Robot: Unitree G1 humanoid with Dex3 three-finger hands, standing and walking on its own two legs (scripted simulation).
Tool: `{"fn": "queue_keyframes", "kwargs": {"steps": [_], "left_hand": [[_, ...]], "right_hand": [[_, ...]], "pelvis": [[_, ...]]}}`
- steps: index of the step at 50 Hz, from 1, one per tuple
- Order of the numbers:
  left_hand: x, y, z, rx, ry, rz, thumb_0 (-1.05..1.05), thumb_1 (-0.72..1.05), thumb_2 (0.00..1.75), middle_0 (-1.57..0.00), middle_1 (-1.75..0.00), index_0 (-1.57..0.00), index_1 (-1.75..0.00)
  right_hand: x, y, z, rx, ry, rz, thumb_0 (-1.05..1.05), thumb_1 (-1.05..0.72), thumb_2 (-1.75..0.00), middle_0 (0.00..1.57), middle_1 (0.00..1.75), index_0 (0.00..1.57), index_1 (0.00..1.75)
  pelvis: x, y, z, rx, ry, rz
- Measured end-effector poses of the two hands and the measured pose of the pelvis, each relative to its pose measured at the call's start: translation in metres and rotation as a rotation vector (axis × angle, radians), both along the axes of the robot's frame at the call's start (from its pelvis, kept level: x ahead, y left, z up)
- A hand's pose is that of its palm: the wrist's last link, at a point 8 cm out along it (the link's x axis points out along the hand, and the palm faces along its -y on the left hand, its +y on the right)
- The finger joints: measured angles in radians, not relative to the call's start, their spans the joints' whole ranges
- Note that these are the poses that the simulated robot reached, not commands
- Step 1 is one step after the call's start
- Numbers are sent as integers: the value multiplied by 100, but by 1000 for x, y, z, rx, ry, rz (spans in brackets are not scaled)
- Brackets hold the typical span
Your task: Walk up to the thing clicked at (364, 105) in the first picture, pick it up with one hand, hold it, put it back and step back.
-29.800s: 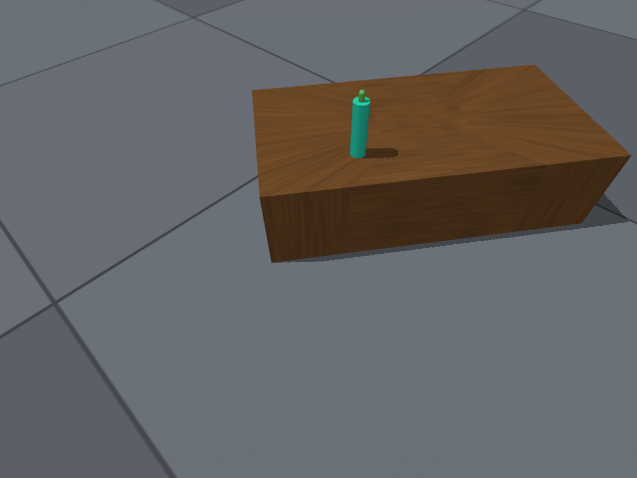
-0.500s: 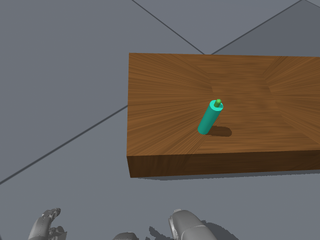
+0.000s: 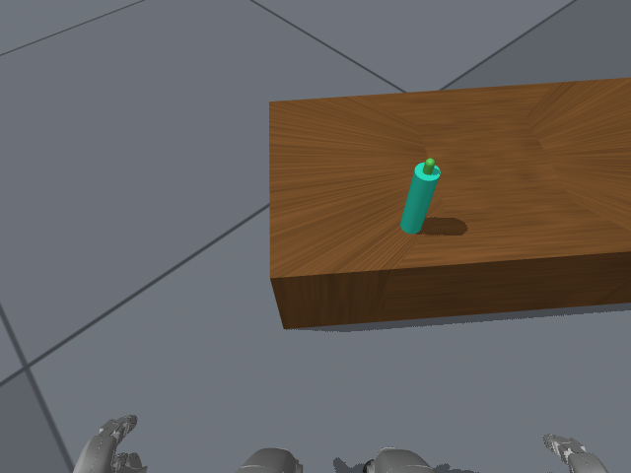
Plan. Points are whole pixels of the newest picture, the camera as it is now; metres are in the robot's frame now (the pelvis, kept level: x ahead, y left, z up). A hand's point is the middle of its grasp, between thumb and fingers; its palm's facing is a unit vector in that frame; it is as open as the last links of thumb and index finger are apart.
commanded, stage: step back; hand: right
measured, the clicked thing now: (419, 196) +0.72 -0.23 -0.28
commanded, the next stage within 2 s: none
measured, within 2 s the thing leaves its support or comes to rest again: neither
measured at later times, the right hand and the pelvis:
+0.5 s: hand out of the picture -0.04 -0.32 -0.14, palm faces +0.01 +0.90 -0.45, open 7.4 cm; pelvis -0.16 -0.03 -0.01, yaw -3 degrees
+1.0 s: hand out of the picture -0.21 -0.32 -0.14, palm faces -0.07 +0.90 -0.43, open 7.4 cm; pelvis -0.32 -0.06 +0.00, yaw +0 degrees
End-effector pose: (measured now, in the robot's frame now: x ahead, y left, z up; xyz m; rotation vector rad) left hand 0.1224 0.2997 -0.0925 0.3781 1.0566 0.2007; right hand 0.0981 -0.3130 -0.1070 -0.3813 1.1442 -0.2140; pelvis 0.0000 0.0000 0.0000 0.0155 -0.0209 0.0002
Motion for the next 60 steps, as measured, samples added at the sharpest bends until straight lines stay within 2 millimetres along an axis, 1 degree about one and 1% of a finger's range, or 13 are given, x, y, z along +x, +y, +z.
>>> {"fn": "queue_keyframes", "kwargs": {"steps": [5, 12, 18, 23, 26, 29, 35, 40, 46, 51, 55, 57, 60], "left_hand": [[-21, 15, -15, -27, -40, 9, 1, 90, 90, -21, -30, -20, -30], [-80, 19, -18, -44, 41, 44, 1, 90, 90, -21, -30, -20, -30], [-137, 14, -23, -24, 131, 29, 1, 90, 90, -21, -30, -20, -30], [-178, -4, -27, 2, 156, 7, 1, 90, 90, -20, -30, -20, -30], [-208, -19, -22, 2, 158, 12, 1, 90, 90, -20, -30, -20, -30], [-234, -29, -10, 4, 154, 28, 1, 90, 90, -21, -30, -20, -30], [-252, -32, -2, 27, 88, 32, 1, 90, 90, -21, -30, -20, -30], [-261, -24, -15, 12, 2, 41, 1, 90, 90, -21, -30, -20, -30], [-297, -33, -15, -23, 13, 57, 1, 90, 90, -21, -30, -20, -30], [-346, -45, -18, -21, 67, 43, 1, 90, 90, -21, -30, -20, -30], [-391, -58, -24, 3, 110, 29, 1, 90, 90, -21, -30, -20, -30], [-417, -67, -24, 13, 129, 36, 1, 90, 90, -21, -30, -20, -30], [-457, -77, -17, 14, 155, 59, 1, 90, 90, -21, -30, -20, -30]], "right_hand": [[-35, 10, 0, -39, 22, 28, 1, -90, -89, 20, 30, 20, 30], [-82, 13, 22, -47, 17, 16, 1, -90, -89, 21, 30, 21, 30], [-107, -4, 26, -62, -48, 9, 1, -90, -89, 21, 30, 21, 31], [-136, -32, 12, -57, -84, 7, 1, -90, -89, 21, 30, 21, 31], [-158, -47, 1, -46, -71, -18, 1, -90, -89, 21, 30, 21, 30], [-183, -51, 0, -29, -39, -32, 1, -90, -89, 20, 30, 20, 30], [-234, -47, -7, -13, 29, -6, 1, -90, -89, 20, 30, 20, 30], [-272, -35, -14, -17, 75, 33, 1, -90, -89, 20, 30, 20, 30], [-306, -33, 1, -14, 52, 50, 1, -90, -89, 21, 30, 21, 30], [-318, -52, 12, -35, -30, 50, 1, -90, -89, 21, 30, 21, 31], [-333, -77, 6, -37, -88, 50, 1, -90, -89, 21, 30, 21, 31], [-346, -89, -1, -33, -96, 38, 1, -90, -89, 21, 30, 21, 31], [-372, -97, -3, -22, -63, 10, 1, -90, -89, 20, 30, 20, 30]], "pelvis": [[-33, 11, -10, 11, -20, 23], [-69, 8, 3, -34, -12, 1], [-108, -4, 1, -36, -5, -40], [-146, -23, -12, -24, -1, -69], [-168, -33, -13, -36, -12, -48], [-183, -36, -5, 6, -8, -47], [-217, -40, -3, 13, -3, -1], [-253, -38, -14, 21, -17, 44], [-293, -45, -5, -17, -19, 33], [-329, -59, -3, -28, -4, -2], [-360, -75, -13, -21, 0, -34], [-377, -83, -16, -47, -13, -27], [-393, -90, -10, -7, -13, -28]]}}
